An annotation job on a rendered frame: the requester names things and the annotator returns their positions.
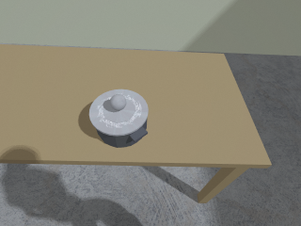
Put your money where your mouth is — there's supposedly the knob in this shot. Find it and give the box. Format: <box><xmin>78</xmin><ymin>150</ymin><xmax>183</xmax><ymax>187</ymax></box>
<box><xmin>110</xmin><ymin>94</ymin><xmax>127</xmax><ymax>111</ymax></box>

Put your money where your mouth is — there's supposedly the table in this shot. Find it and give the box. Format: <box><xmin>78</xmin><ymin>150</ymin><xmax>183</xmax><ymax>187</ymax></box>
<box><xmin>0</xmin><ymin>44</ymin><xmax>272</xmax><ymax>203</ymax></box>

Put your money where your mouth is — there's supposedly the lid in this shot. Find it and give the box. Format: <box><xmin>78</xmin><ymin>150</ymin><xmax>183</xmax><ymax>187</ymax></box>
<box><xmin>88</xmin><ymin>89</ymin><xmax>149</xmax><ymax>137</ymax></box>

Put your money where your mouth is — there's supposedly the pot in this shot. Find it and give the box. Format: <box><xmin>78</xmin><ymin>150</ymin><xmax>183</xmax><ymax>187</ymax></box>
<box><xmin>97</xmin><ymin>119</ymin><xmax>148</xmax><ymax>148</ymax></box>

